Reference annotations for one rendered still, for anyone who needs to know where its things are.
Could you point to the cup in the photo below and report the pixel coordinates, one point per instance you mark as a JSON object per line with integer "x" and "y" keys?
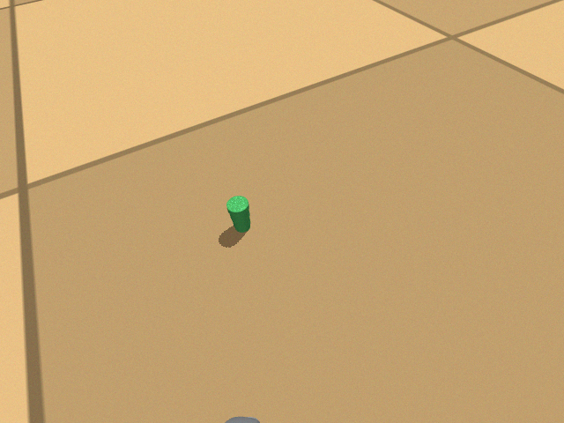
{"x": 238, "y": 207}

